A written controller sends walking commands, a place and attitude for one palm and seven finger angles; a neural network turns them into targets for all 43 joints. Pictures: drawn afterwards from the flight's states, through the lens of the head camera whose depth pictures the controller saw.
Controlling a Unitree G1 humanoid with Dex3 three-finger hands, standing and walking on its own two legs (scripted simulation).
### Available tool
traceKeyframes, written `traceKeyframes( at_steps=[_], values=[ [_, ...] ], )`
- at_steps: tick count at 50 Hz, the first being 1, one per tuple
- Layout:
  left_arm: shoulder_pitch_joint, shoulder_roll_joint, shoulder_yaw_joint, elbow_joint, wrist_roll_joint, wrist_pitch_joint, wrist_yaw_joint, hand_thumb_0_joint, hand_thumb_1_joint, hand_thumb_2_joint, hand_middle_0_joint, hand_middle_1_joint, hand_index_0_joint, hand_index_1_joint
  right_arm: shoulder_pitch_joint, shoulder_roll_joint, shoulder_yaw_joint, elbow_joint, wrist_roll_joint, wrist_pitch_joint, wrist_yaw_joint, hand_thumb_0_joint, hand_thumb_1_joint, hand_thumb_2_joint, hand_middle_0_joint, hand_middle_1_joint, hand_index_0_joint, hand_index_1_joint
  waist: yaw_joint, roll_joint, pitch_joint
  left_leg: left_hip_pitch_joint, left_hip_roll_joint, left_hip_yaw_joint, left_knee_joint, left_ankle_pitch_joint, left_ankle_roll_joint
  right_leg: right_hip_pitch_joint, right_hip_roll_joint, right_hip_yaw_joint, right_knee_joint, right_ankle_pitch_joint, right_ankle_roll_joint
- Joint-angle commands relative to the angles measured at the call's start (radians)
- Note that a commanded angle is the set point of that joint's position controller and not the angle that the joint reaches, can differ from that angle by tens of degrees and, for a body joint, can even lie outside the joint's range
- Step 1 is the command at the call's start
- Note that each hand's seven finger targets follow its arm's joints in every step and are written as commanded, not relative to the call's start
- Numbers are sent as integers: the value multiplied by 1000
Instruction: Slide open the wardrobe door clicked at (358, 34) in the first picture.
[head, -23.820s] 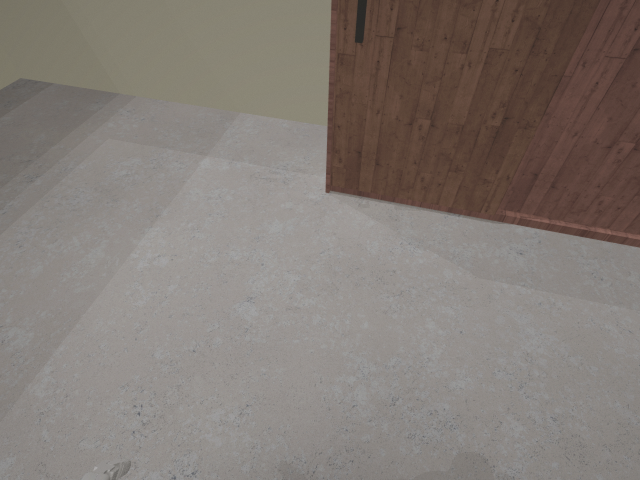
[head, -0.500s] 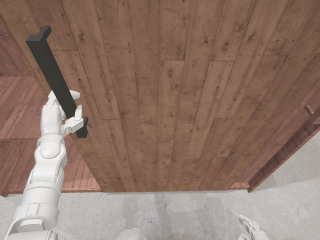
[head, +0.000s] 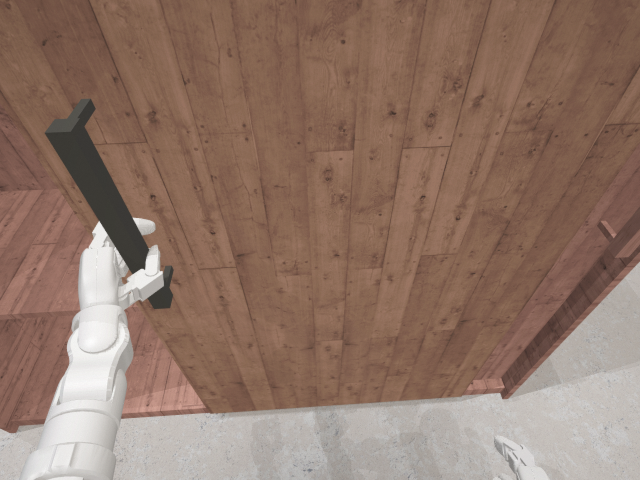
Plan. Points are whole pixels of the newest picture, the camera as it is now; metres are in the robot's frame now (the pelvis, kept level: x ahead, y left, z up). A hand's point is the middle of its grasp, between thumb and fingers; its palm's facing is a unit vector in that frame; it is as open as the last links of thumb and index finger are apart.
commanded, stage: stop walking and hold the door there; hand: left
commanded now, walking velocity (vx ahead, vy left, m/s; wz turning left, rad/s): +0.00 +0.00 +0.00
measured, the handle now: (130, 221) +0.39 +0.28 +0.12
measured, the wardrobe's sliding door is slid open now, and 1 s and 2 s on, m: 0.59 0.59 0.59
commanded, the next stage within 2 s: loosen the grip on the handle in 0.18 s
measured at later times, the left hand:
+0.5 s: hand (152, 269) +0.35 +0.26 +0.07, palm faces +0.37 -0.90 -0.22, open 8.0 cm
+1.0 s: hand (150, 279) +0.34 +0.26 +0.06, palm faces +0.41 -0.88 -0.22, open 14.4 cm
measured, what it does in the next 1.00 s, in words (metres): stands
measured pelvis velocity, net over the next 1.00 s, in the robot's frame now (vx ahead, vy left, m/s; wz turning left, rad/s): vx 0.02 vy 0.00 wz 0.00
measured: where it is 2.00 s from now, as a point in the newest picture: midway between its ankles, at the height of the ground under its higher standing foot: outside the picture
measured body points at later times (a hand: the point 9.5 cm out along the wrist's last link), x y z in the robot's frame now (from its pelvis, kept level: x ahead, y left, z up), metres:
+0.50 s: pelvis -0.01 +0.00 -0.01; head +0.00 +0.01 +0.44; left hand +0.32 +0.30 +0.09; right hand +0.12 -0.25 -0.10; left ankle +0.04 +0.13 -0.73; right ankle -0.02 -0.12 -0.73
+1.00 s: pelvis +0.02 +0.00 -0.02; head +0.05 +0.00 +0.43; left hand +0.32 +0.31 +0.07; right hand +0.17 -0.25 -0.12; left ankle +0.04 +0.13 -0.73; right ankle -0.02 -0.12 -0.73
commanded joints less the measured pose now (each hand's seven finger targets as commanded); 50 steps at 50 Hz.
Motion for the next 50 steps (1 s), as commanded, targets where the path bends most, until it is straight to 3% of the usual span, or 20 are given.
traceKeyframes(
  at_steps=[1,13,14,15,16,17,18,19,22,23,26,29,33,34,36,39,42,47,48,50],
  values=[
    [-269,192,2,-189,34,-51,-21,0,900,900,-450,-1400,-450,-1400,-71,-113,-46,-141,3,-37,-17,0,-900,-900,200,300,200,300,-39,5,-241,178,122,-54,-28,332,58,-12,-96,60,-66,338,1],
    [-279,154,-38,-171,29,-66,-19,0,900,900,-450,-1400,-450,-1400,-82,-112,-42,-168,-1,-22,-16,0,-900,-900,200,300,200,300,-40,9,-210,173,99,-51,-76,179,49,-46,-77,56,-134,159,-5],
    [-921,791,432,-395,86,-144,29,0,900,900,-450,-1400,-450,-1400,-22,-100,-46,-213,44,-51,-14,0,-900,-900,200,300,200,300,-31,140,-55,76,36,-47,-154,-142,53,-56,-26,87,-113,-39,16],
    [-624,318,136,-58,119,-39,-57,0,779,842,-450,-1400,-450,-1400,5,-78,-86,-131,-57,-103,12,0,-900,-900,200,300,200,300,-31,-69,-195,154,-9,33,-90,197,57,-36,15,-15,-77,239,-34],
    [-468,223,121,-110,27,-32,-54,0,658,783,-450,-1400,-450,-1400,35,-117,-95,-158,-29,-101,38,0,-900,-900,200,300,200,300,-66,-203,-200,161,-9,4,-38,259,59,-67,60,-45,-74,299,-14],
    [-397,304,201,-112,47,-30,-71,0,538,725,-450,-1400,-450,-1400,48,-165,-107,-154,-45,-103,52,0,-900,-900,200,300,200,300,-40,-215,-300,169,-4,-2,-20,245,55,-78,42,-19,-55,300,-3],
    [-430,224,128,-144,24,-26,-84,0,417,667,-450,-1400,-450,-1400,-5,-133,-94,-159,-36,-102,51,0,-900,-900,200,300,200,300,-29,-139,-323,171,-26,8,-2,193,60,-83,42,-7,-46,247,-1],
    [-400,255,172,-147,17,-30,-73,0,296,608,-450,-1400,-450,-1400,-2,-126,-96,-154,-37,-105,50,0,-900,-900,200,300,200,300,-22,-53,-321,183,-27,9,3,188,58,-80,45,-4,-47,239,-8],
    [-419,209,75,-219,54,-23,-49,0,-67,433,-450,-1400,-450,-1400,-30,-112,-80,-155,-28,-111,75,0,-900,-900,200,300,200,300,-22,163,-259,100,-39,-5,8,-83,44,-180,27,7,-34,6,-16],
    [-406,228,78,-227,73,-16,-30,0,-188,375,-450,-1400,-450,-1400,-27,-113,-79,-159,-28,-110,78,0,-900,-900,200,300,200,300,-22,175,-237,66,-42,-12,6,-130,45,-190,27,6,-27,-23,-19],
    [-351,256,116,-258,71,5,5,0,-550,200,-423,-1367,-423,-1367,-23,-122,-84,-170,-26,-103,74,0,-900,-900,200,300,200,300,-25,46,-236,26,-37,-20,25,-100,59,-187,31,3,-23,-31,-15],
    [-343,267,137,-289,32,-1,7,0,-550,200,-383,-1317,-383,-1317,-29,-132,-83,-160,-25,-99,55,0,-900,-900,200,300,200,300,-29,-62,-233,11,-33,-19,49,-100,68,-192,31,14,-29,-60,-4],
    [-352,210,80,-345,17,-17,-3,0,-550,200,-330,-1250,-330,-1250,-33,-126,-86,-144,-17,-98,43,0,-900,-900,200,300,200,300,-37,-44,-214,16,-27,-21,54,-102,66,-218,31,10,-14,-53,-3],
    [-298,292,169,-218,32,-9,6,0,-550,200,-317,-1233,-317,-1233,-17,-138,-88,-123,-23,-92,34,0,-900,-900,200,300,200,300,-34,-63,-158,-30,-28,-24,66,-112,67,-247,34,10,-9,-62,-4],
    [-293,273,151,-245,31,-12,0,0,-550,200,-290,-1200,-290,-1200,-21,-132,-86,-128,-21,-83,35,0,-900,-900,200,300,200,300,-27,-45,-176,-39,-30,-20,72,-98,67,-242,27,13,-1,-57,-3],
    [-308,265,130,-386,40,-28,4,0,-550,200,-250,-1150,-250,-1150,-18,-125,-91,-140,-28,-86,32,0,-900,-900,200,300,200,300,-11,92,-297,48,-28,-15,94,30,62,-203,34,9,35,57,-16],
    [-176,205,105,-509,25,-45,16,0,-550,200,-250,-1150,-250,-1150,12,-119,-100,-147,-33,-101,43,0,-900,-900,200,300,200,300,-4,111,-443,151,-20,-14,148,317,53,-151,40,-8,107,313,-18],
    [-90,207,141,-453,0,4,15,0,-550,200,-250,-1150,-250,-1150,14,-124,-99,-127,-23,-92,32,0,-900,-900,200,300,200,300,-18,-32,-341,61,-13,-14,157,334,49,-150,37,-14,115,384,-2],
    [-61,137,98,-336,0,24,9,0,-550,200,-250,-1150,-250,-1150,12,-122,-95,-114,-24,-89,29,0,-900,-900,200,300,200,300,-39,-77,-260,13,-19,-10,165,273,50,-203,35,-18,110,349,3],
    [-97,223,167,-353,8,29,3,0,-550,200,-250,-1150,-250,-1150,4,-128,-94,-119,-21,-81,22,0,-900,-900,200,300,200,300,-26,-61,-256,-15,-20,-7,162,249,51,-198,28,-9,113,340,0]
  ],
)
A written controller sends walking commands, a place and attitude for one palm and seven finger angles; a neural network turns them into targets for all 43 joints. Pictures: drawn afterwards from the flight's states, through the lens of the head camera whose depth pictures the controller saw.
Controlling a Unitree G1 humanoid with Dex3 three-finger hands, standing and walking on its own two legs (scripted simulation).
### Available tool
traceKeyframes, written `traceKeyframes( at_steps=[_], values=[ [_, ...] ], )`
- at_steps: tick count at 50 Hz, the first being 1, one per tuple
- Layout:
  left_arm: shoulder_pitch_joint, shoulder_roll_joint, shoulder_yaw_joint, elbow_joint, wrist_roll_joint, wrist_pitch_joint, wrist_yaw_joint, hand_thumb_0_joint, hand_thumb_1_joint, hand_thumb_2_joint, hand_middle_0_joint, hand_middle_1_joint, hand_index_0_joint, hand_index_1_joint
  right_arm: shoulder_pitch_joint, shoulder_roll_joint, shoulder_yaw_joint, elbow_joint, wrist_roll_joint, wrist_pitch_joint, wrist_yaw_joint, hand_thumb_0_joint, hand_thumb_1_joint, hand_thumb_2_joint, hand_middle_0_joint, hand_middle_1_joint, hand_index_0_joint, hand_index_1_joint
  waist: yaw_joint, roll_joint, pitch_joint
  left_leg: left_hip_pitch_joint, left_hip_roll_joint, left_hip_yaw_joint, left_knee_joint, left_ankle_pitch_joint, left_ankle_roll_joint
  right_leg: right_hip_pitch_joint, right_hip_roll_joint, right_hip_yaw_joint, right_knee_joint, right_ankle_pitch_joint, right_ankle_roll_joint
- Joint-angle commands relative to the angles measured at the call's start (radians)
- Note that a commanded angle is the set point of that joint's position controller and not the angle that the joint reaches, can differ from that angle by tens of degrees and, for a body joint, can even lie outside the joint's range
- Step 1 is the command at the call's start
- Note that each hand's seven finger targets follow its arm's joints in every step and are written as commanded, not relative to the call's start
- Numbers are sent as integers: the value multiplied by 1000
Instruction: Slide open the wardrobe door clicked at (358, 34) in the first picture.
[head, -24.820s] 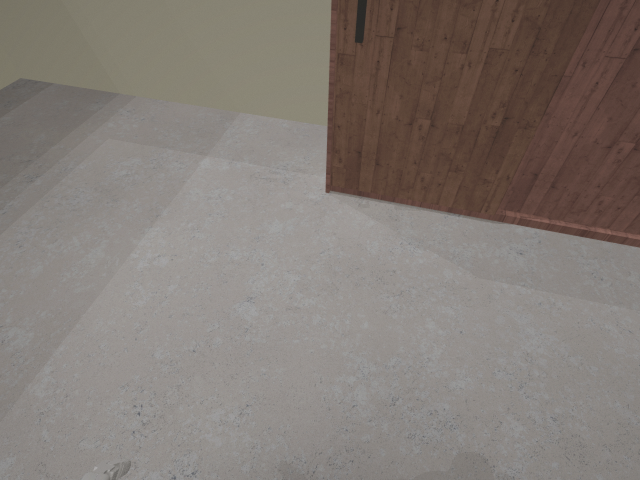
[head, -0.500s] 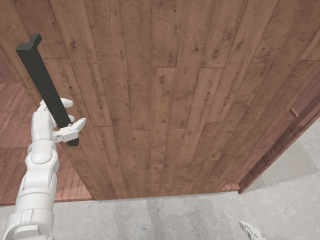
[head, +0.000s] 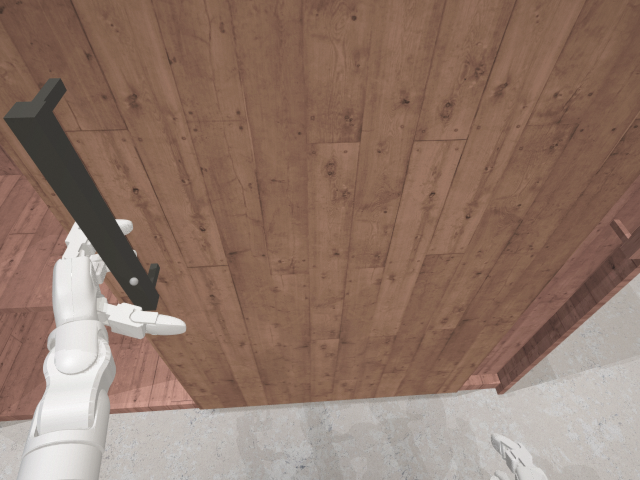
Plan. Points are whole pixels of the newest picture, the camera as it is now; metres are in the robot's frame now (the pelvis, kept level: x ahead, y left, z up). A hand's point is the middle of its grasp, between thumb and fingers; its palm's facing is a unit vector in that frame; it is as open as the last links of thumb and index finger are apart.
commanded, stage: slip the hand off the handle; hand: left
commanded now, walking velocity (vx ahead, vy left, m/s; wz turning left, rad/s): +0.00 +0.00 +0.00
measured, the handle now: (110, 217) +0.36 +0.28 +0.14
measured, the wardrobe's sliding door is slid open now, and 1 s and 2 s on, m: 0.59 0.59 0.59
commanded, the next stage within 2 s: draw the hand back to the body in 1.24 s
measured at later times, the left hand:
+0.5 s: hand (71, 295) +0.29 +0.32 +0.08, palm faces +0.46 -0.85 -0.24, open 14.7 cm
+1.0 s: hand (44, 353) +0.23 +0.33 +0.06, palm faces +0.45 -0.86 -0.24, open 14.7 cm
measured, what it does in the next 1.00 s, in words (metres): stands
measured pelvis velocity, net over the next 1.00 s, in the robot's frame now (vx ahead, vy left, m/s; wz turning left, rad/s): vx -0.03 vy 0.01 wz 0.01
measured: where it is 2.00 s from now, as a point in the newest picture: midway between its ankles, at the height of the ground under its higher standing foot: outside the picture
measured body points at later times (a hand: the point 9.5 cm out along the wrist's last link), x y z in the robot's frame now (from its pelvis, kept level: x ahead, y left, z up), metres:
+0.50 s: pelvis -0.03 -0.01 -0.01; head +0.01 +0.00 +0.44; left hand +0.26 +0.37 +0.09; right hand +0.10 -0.27 -0.11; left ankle +0.02 +0.13 -0.72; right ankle -0.04 -0.12 -0.72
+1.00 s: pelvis -0.03 +0.01 -0.01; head -0.01 +0.02 +0.44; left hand +0.20 +0.37 +0.08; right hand +0.12 -0.23 -0.10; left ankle +0.02 +0.13 -0.72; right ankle -0.04 -0.12 -0.72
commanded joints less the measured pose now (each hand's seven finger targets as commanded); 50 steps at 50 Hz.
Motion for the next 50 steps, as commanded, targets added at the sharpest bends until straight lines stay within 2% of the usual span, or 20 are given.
traceKeyframes(
  at_steps=[1,4,5,8,9,11,13,17,22,24,25,26,28,29,31,33,37,39,44,50],
  values=[
    [-222,273,138,-158,3,-24,-6,0,-550,200,-250,-1150,-250,-1150,-23,-149,-52,-118,7,-28,-26,0,-900,-900,200,300,200,300,-1,-18,-210,185,-26,0,-47,377,45,-1,30,-4,-68,455,-6],
    [-291,317,148,-269,18,-60,-13,0,-550,200,-250,-1150,-250,-1150,-29,-138,-46,-129,0,-25,-35,0,-900,-900,200,300,200,300,1,75,-293,239,-23,1,-30,433,44,13,36,3,-52,473,-12],
    [-309,298,130,-282,16,-77,-17,0,-550,200,-250,-1150,-250,-1150,-27,-132,-43,-126,0,-28,-33,0,-900,-900,200,300,200,300,-7,119,-302,259,-22,0,-21,448,43,0,37,6,-47,477,-13],
    [-280,287,136,-249,-5,-123,-36,0,-550,200,-250,-1150,-250,-1150,-23,-131,-43,-108,-1,-38,-35,0,-900,-900,200,300,200,300,-16,101,-295,252,-19,-8,-8,428,41,-18,42,2,-38,458,-12],
    [-255,313,170,-212,-12,-123,-44,0,-550,200,-250,-1150,-250,-1150,-17,-138,-45,-104,-2,-39,-39,0,-900,-900,200,300,200,300,-12,68,-280,231,-19,-11,-8,421,43,-13,45,0,-39,460,-13],
    [-250,300,157,-139,-28,-110,-74,0,-550,200,-250,-1150,-250,-1150,-25,-141,-44,-99,10,-38,-45,0,-900,-900,200,300,200,300,-20,25,-236,191,-20,-8,-22,349,44,-27,39,2,-54,416,-8],
    [-258,331,176,-60,-43,-75,-102,0,-550,200,-250,-1150,-250,-1150,-29,-150,-38,-97,22,-36,-55,0,-900,-900,200,300,200,300,-18,10,-181,147,-22,-10,-46,258,43,-45,35,2,-80,328,-7],
    [-315,416,237,-37,-57,-49,-139,0,-550,200,-250,-1150,-250,-1150,-27,-157,-36,-103,28,-32,-70,0,-900,-900,200,300,200,300,-12,19,-200,139,-29,-7,-53,226,49,-29,28,19,-101,302,-4],
    [-372,442,251,-48,-52,-151,-149,0,-550,200,-250,-1150,-250,-1150,-10,-155,-37,-97,17,-45,-64,0,-900,-900,200,300,200,300,-17,80,-235,153,-28,-15,-34,211,50,-58,40,23,-80,268,-8],
    [-376,461,263,-12,-50,-182,-153,0,-550,200,-250,-1150,-250,-1150,0,-161,-37,-92,16,-47,-63,0,-900,-900,200,300,200,300,-21,65,-227,132,-28,-20,-27,180,52,-75,45,23,-77,230,-9],
    [-388,470,265,16,-53,-184,-159,0,-550,200,-250,-1150,-250,-1150,0,-162,-37,-87,20,-47,-63,0,-900,-900,200,300,200,300,-26,79,-224,117,-27,-20,-29,145,52,-87,40,29,-81,195,-7],
    [-397,480,270,70,-58,-178,-169,0,-550,200,-250,-1150,-250,-1150,1,-164,-35,-82,24,-46,-66,0,-900,-900,200,300,200,300,-34,51,-180,89,-25,-22,-35,98,52,-108,38,29,-92,147,-5],
    [-380,492,277,128,-72,-159,-192,0,-550,200,-250,-1150,-250,-1150,0,-170,-34,-87,30,-43,-70,0,-900,-900,200,300,200,300,-25,33,-171,58,-28,-21,-42,50,55,-102,30,44,-108,89,-2],
    [-381,502,278,106,-72,-154,-201,0,-550,200,-250,-1150,-250,-1150,1,-173,-35,-95,32,-43,-71,0,-900,-900,200,300,200,300,-18,62,-188,70,-29,-20,-44,60,55,-91,31,42,-107,98,-6],
    [-314,462,246,52,-80,-143,-215,0,-550,200,-250,-1150,-250,-1150,0,-167,-37,-116,36,-49,-65,0,-900,-900,200,300,200,300,2,111,-231,111,-29,-23,-52,86,52,-72,32,36,-97,125,-12],
    [-296,439,226,-18,-81,-148,-210,0,-550,200,-250,-1150,-250,-1150,2,-167,-39,-129,34,-56,-59,0,-900,-900,200,300,200,300,-1,127,-249,141,-25,-33,-54,112,51,-77,40,22,-86,150,-14],
    [-97,458,312,-64,-106,-170,-175,0,-550,200,-250,-1150,-250,-1150,-1,-171,-45,-142,26,-62,-46,0,-900,-900,200,300,200,300,26,38,-239,119,-24,-40,-49,157,50,-50,49,7,-61,201,-11],
    [-79,435,307,-110,-109,-180,-159,0,-550,200,-250,-1150,-250,-1150,-16,-167,-42,-150,24,-68,-43,0,-900,-900,200,300,200,300,28,53,-205,109,-23,-42,-58,140,48,-59,51,-1,-58,180,-13],
    [-52,376,248,-230,-93,-164,-138,0,-550,200,-250,-1150,-250,-1150,-48,-159,-34,-160,21,-85,-48,0,-900,-900,200,300,200,300,12,116,-161,127,-17,-49,-78,97,45,-91,53,-11,-62,137,-17],
    [19,308,193,-335,-107,-164,-146,0,-550,200,-250,-1150,-250,-1150,-71,-152,-27,-153,18,-114,-61,0,-900,-900,200,300,200,300,0,107,-170,167,-12,-65,-85,98,39,-97,53,-21,-65,141,-18]
  ],
)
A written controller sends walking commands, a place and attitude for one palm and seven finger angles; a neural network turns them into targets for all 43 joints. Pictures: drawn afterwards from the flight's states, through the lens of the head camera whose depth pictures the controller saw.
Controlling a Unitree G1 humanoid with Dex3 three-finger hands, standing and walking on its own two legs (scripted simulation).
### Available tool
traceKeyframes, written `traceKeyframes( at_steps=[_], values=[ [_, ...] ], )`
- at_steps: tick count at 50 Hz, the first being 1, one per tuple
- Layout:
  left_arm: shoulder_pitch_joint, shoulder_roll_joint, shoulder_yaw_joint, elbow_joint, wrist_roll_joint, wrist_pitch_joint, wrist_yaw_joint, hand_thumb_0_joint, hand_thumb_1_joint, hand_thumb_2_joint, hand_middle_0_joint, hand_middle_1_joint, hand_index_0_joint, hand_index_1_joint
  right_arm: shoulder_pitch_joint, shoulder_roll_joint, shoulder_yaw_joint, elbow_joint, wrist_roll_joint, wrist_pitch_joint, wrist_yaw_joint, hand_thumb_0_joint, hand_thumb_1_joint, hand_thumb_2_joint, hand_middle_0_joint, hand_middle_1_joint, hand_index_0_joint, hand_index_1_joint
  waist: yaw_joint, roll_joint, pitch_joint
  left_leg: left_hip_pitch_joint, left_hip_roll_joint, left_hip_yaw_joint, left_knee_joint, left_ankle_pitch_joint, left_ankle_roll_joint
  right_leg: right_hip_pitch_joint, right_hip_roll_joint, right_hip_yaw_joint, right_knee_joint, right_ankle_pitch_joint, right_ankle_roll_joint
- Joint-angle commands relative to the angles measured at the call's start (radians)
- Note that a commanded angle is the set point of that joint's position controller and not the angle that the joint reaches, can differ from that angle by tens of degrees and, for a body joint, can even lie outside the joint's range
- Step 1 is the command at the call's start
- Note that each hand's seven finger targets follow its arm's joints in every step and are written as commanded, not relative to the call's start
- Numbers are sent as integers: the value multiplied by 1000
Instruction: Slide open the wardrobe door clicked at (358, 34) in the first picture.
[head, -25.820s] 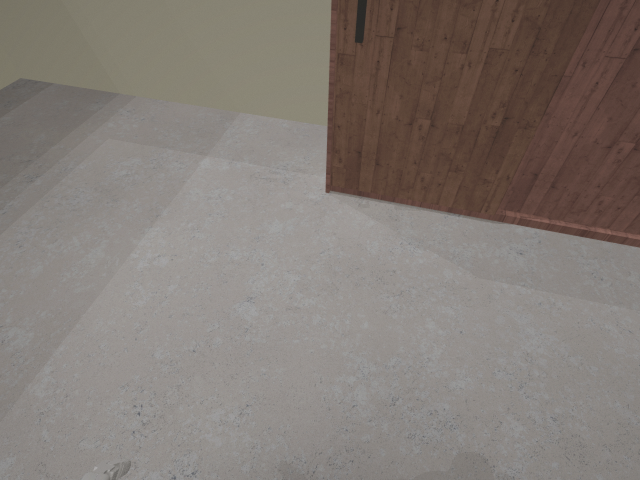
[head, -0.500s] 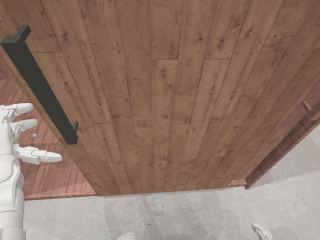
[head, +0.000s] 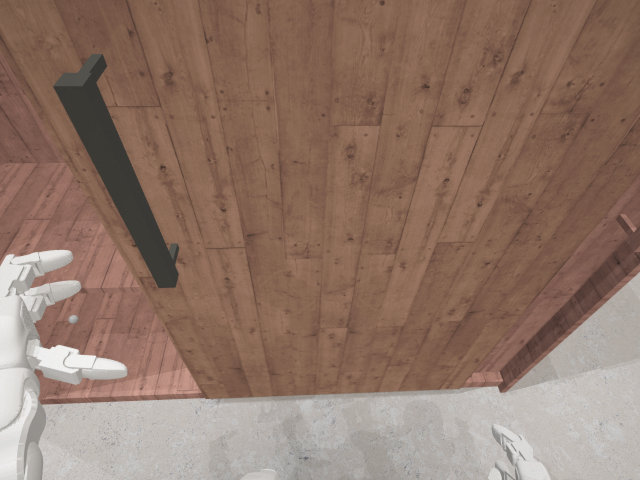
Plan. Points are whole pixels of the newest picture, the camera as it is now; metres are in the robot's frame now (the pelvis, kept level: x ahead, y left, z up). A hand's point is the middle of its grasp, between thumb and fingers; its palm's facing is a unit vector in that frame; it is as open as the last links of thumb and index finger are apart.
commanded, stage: slip the hand off the handle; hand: left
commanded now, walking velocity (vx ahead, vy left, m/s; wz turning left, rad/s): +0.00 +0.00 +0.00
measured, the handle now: (138, 192) +0.40 +0.27 +0.15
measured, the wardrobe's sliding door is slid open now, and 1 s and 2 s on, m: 0.59 0.59 0.59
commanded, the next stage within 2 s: draw the hand back to the body in 0.24 s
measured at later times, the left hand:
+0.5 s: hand (68, 354) +0.21 +0.28 +0.10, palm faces +0.33 -0.94 -0.09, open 14.7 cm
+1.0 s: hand (33, 369) +0.18 +0.29 +0.12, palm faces +0.43 -0.86 -0.26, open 14.0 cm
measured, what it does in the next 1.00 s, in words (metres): stands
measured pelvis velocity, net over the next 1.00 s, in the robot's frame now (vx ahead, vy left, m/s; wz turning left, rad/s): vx -0.02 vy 0.00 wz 0.02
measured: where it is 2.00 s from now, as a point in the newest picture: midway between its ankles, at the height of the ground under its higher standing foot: outside the picture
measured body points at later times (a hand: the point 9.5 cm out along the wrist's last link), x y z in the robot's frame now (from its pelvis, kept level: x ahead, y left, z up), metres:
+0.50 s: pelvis +0.00 -0.02 +0.00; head +0.01 -0.01 +0.45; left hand +0.19 +0.33 +0.10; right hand +0.18 -0.25 -0.08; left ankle +0.05 +0.12 -0.71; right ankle -0.01 -0.13 -0.71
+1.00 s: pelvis -0.02 +0.00 +0.01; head -0.02 +0.00 +0.46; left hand +0.16 +0.33 +0.14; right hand +0.18 -0.23 -0.05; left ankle +0.05 +0.12 -0.71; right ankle -0.01 -0.13 -0.71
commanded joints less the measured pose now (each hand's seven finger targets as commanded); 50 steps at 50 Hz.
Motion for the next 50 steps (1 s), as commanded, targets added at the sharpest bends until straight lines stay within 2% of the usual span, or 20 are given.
traceKeyframes(
  at_steps=[1,2,9,12,15,18,19,20,23,27,29,33,34,38,41,43,44,45,46,50],
  values=[
    [-134,242,73,-293,-21,-70,-1,0,-550,200,-250,-1150,-250,-1150,-80,-147,-53,-129,2,-70,-24,0,-900,-900,200,300,200,300,-4,90,-171,221,-11,-54,-162,91,22,-52,49,-12,-116,127,-29],
    [-133,208,39,-319,-25,-69,-7,0,-550,200,-250,-1150,-250,-1150,-90,-143,-49,-134,3,-73,-25,0,-900,-900,200,300,200,300,-9,92,-167,223,-13,-53,-164,84,22,-57,47,-14,-117,123,-28],
    [27,225,90,-353,-38,-32,-9,0,-550,200,-250,-1150,-250,-1150,-110,-134,-41,-145,1,-80,-32,0,-900,-900,200,300,200,300,26,73,-164,208,-22,-38,-160,120,20,-13,42,-13,-127,148,-30],
    [81,192,71,-399,-49,-33,-15,0,-550,200,-250,-1150,-250,-1150,-115,-126,-38,-152,3,-88,-27,0,-900,-900,200,300,200,300,23,90,-156,212,-25,-34,-154,125,18,-20,41,-12,-129,153,-29],
    [-7,232,106,-393,-57,-50,-18,0,-550,200,-250,-1150,-250,-1150,-116,-130,-38,-132,1,-92,-38,0,-900,-900,200,300,200,300,2,65,-117,183,-27,-30,-135,99,23,-51,37,-1,-138,131,-23],
    [-29,206,82,-373,-64,-75,-36,0,-550,200,-250,-1150,-250,-1150,-124,-126,-36,-120,3,-102,-44,0,-900,-900,200,300,200,300,-7,69,-95,173,-28,-29,-126,56,23,-80,35,5,-138,85,-24],
    [-83,129,20,-403,-179,-90,-137,0,-550,200,-250,-1150,-250,-1150,-117,-136,-31,-118,21,-119,-53,0,-900,-900,200,300,200,300,-39,63,-117,204,-29,-32,-126,60,21,-45,32,15,-157,99,-29],
    [-118,222,76,-420,-198,-100,-187,0,-550,200,-250,-1150,-250,-1150,-116,-145,-36,-108,29,-131,-63,0,-900,-900,200,300,200,300,-17,75,-153,221,-27,-30,-124,67,22,-22,29,29,-164,111,-29],
    [-60,257,92,-433,-240,-92,-285,0,-550,200,-250,-1150,-250,-1150,-117,-144,-28,-125,34,-154,-75,0,-900,-900,200,300,200,300,4,98,-198,252,-34,-27,-131,130,26,40,22,40,-169,179,-29],
    [99,307,151,-351,-296,-47,-425,0,-550,200,-250,-1150,-250,-1150,-109,-148,-27,-157,49,-170,-65,0,-900,-900,200,300,200,300,19,48,-152,227,-34,-28,-136,186,26,88,12,57,-179,280,-20],
    [157,351,239,-302,-329,1,-439,0,-550,200,-250,-1150,-250,-1150,-113,-150,-31,-170,53,-171,-60,0,-900,-900,200,300,200,300,49,22,-129,204,-35,-24,-132,190,24,110,3,70,-190,297,-13],
    [248,255,241,-357,-389,61,-402,0,-550,200,-250,-1150,-250,-1150,-102,-139,-33,-221,67,-181,-40,0,-900,-900,200,300,200,300,60,-23,-88,193,-33,-24,-152,167,13,91,0,58,-206,275,2],
    [267,242,237,-384,-387,61,-385,0,-550,200,-250,-1150,-250,-1150,-103,-137,-35,-226,66,-188,-36,0,-900,-900,200,300,200,300,63,-9,-86,205,-33,-23,-153,174,13,94,3,58,-206,279,-1],
    [180,192,136,-494,-345,37,-347,0,-550,200,-250,-1150,-250,-1150,-80,-148,-36,-222,64,-206,-32,0,-900,-900,200,300,200,300,17,34,-31,224,-26,-22,-169,119,14,21,20,51,-220,174,-7],
    [66,205,91,-539,-309,15,-334,0,-441,252,-246,-1086,-246,-1086,-84,-156,-32,-202,62,-222,-50,0,-900,-900,200,300,200,300,-6,47,22,227,-24,-34,-196,29,19,-13,28,45,-249,36,-13],
    [44,234,95,-579,-289,1,-326,0,-369,287,-244,-1044,-244,-1044,-92,-156,-28,-195,59,-236,-60,0,-900,-900,200,300,200,300,0,64,4,243,-27,-42,-218,-13,20,-3,29,40,-257,-6,-17],
    [-10,436,208,-584,-103,16,-94,0,-332,305,-242,-1023,-242,-1023,-136,-156,-41,-193,15,-212,-64,0,-900,-900,200,300,200,300,54,112,33,221,-43,-20,-228,-58,6,19,4,101,-366,-52,-37],
    [25,251,89,-616,-76,20,-8,0,-296,322,-241,-1001,-241,-1001,-160,-131,-29,-194,5,-209,-63,0,-900,-900,200,300,200,300,18,115,42,250,-52,-8,-232,-70,4,17,-17,65,-379,-78,-34],
    [111,226,85,-614,-58,27,42,0,-260,340,-240,-980,-240,-980,-147,-123,-23,-194,0,-207,-62,0,-900,-900,200,300,200,300,23,55,52,257,-48,-19,-243,-86,1,17,-10,47,-373,-90,-34],
    [212,208,50,-752,26,15,151,0,-115,410,-235,-895,-235,-895,-151,-115,-23,-175,-8,-180,-49,0,-900,-900,200,300,200,300,32,133,-40,334,-24,-22,-326,-91,5,112,-2,22,-348,-9,-39]
  ],
)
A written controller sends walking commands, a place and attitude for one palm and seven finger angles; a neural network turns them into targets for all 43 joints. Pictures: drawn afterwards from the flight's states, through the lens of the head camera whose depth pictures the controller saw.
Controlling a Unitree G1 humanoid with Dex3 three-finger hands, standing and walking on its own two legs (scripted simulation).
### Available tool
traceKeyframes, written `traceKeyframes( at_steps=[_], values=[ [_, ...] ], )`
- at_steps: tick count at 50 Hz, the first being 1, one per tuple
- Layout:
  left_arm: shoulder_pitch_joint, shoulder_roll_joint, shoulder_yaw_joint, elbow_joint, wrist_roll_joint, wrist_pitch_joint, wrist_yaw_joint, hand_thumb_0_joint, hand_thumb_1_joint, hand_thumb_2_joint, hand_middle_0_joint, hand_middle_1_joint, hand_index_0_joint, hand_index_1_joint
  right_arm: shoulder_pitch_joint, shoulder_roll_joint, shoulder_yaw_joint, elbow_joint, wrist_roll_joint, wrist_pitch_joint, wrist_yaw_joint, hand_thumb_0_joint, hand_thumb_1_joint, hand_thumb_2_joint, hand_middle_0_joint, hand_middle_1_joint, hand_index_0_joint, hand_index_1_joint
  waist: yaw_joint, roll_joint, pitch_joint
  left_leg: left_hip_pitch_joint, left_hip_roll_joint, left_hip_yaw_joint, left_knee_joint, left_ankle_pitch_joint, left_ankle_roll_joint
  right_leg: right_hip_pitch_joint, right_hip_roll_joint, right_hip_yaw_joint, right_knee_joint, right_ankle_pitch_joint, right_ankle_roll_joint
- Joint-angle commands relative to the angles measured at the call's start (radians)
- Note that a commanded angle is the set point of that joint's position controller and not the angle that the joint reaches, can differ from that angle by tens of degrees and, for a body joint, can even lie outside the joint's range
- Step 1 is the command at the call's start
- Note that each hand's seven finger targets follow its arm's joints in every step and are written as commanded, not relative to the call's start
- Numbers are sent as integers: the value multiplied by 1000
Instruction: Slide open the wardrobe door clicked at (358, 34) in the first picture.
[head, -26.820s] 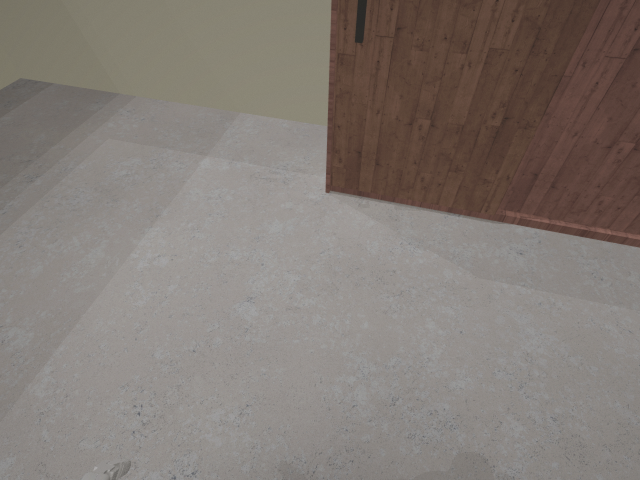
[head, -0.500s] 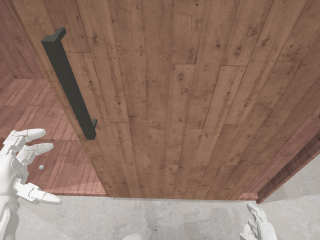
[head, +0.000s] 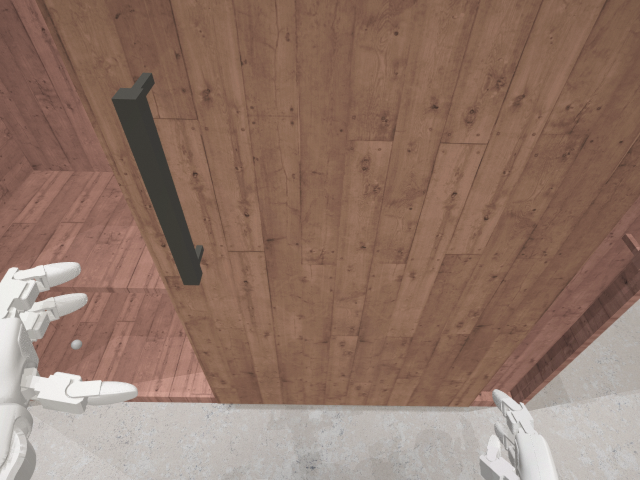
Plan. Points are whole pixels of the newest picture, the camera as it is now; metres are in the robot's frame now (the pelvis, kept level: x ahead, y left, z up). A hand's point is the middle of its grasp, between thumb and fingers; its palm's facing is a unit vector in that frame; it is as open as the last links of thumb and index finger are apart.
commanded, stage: draw the hand back to the body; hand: left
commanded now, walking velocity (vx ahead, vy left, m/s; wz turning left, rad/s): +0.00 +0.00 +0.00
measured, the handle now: (172, 195) +0.42 +0.26 +0.14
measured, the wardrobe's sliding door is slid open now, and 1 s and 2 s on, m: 0.59 0.59 0.59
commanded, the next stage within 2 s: step back with the hand held close in 0.94 s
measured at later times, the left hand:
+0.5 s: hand (88, 292) +0.23 +0.26 +0.17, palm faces +0.44 -0.81 -0.38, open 9.4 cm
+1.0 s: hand (116, 298) +0.22 +0.23 +0.18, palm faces +0.45 -0.81 -0.38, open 7.4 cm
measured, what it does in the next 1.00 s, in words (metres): stands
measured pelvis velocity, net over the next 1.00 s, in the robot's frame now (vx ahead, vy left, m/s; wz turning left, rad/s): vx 0.03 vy -0.03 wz -0.04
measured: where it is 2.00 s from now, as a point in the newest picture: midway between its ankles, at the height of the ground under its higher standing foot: outside the picture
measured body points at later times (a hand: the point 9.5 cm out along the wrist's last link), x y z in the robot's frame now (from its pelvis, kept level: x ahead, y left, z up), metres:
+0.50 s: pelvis +0.03 +0.00 +0.02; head +0.01 -0.01 +0.47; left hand +0.20 +0.30 +0.19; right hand +0.22 -0.22 -0.06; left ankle +0.07 +0.12 -0.72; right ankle +0.00 -0.13 -0.72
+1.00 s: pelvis +0.03 -0.03 +0.02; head +0.00 -0.05 +0.47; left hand +0.19 +0.27 +0.20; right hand +0.21 -0.27 -0.06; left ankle +0.07 +0.12 -0.72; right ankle +0.00 -0.13 -0.72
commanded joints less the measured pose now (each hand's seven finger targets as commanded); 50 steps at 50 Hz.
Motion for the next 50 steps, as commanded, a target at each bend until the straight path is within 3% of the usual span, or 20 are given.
traceKeyframes(
  at_steps=[1,3,6,8,13,17,20,23,28,32,40,44,50],
  values=[
    [-18,212,88,-369,85,-87,145,0,-79,428,-234,-874,-234,-874,-124,-104,-44,-149,-14,-42,3,0,-900,-900,200,300,200,300,0,117,-126,178,-16,-10,-223,-148,10,-47,-2,35,-190,-47,-35],
    [2,180,55,-369,99,-83,161,0,-6,462,-231,-831,-231,-831,-127,-101,-43,-144,-16,-34,11,0,-900,-900,200,300,200,300,-7,119,-100,189,-7,-11,-258,-138,8,-25,4,31,-190,-6,-32],
    [34,161,53,-330,109,-70,168,0,102,515,-228,-767,-228,-767,-132,-104,-49,-139,-16,-11,16,0,-900,-900,200,300,200,300,-10,18,-53,192,6,-7,-294,-96,9,3,11,26,-214,25,-27],
    [16,151,47,-327,115,-69,166,0,175,550,-225,-725,-225,-725,-135,-103,-50,-137,-17,6,20,0,-900,-900,200,300,200,300,-12,-10,-29,204,11,-5,-310,-58,7,18,14,22,-225,47,-26],
    [1,157,49,-367,127,-66,163,0,356,637,-219,-619,-219,-619,-149,-98,-51,-133,-24,31,29,0,-900,-900,200,300,200,300,-2,25,-49,267,12,12,-330,56,7,73,12,25,-254,114,-27],
    [27,163,51,-453,134,-70,163,0,501,707,-214,-534,-214,-534,-142,-92,-49,-131,-30,31,42,0,-900,-900,200,300,200,300,6,85,-104,325,13,13,-317,248,-8,123,14,21,-256,201,-30],
    [43,162,50,-476,133,-65,162,0,610,760,-210,-470,-210,-470,-140,-89,-49,-131,-30,35,51,0,-900,-900,200,300,200,300,5,109,-82,329,14,20,-314,294,-14,126,13,20,-268,221,-29],
    [58,174,73,-456,127,-64,161,0,719,813,-206,-406,-206,-406,-143,-87,-53,-134,-30,51,52,0,-900,-900,200,300,200,300,5,41,-60,314,7,36,-316,239,-5,126,17,18,-282,219,-27],
    [50,167,78,-447,120,-73,153,0,900,900,-200,-300,-200,-300,-153,-83,-58,-136,-28,70,49,0,-900,-900,200,300,200,300,2,11,-41,319,0,61,-311,209,9,119,16,24,-303,230,-21],
    [66,150,63,-414,117,-72,144,0,900,900,-200,-300,-200,-300,-158,-83,-65,-138,-26,83,46,0,-900,-900,200,300,200,300,2,-15,-33,331,-5,81,-304,210,21,115,12,32,-317,257,-14],
    [33,189,83,-431,119,-89,148,0,900,900,-200,-300,-200,-300,-172,-78,-67,-132,-29,80,33,0,-900,-900,200,300,200,300,5,-16,-24,343,-21,96,-286,188,35,107,2,51,-338,271,-7],
    [26,202,90,-458,121,-98,152,0,900,900,-200,-300,-200,-300,-173,-78,-67,-124,-30,72,31,0,-900,-900,200,300,200,300,7,20,-46,356,-26,95,-279,203,35,119,1,55,-337,295,-9],
    [62,171,72,-414,114,-99,146,0,900,900,-200,-300,-200,-300,-169,-75,-71,-121,-27,75,33,0,-900,-900,200,300,200,300,4,-7,-19,353,-21,100,-281,221,35,110,1,56,-330,327,-3]
  ],
)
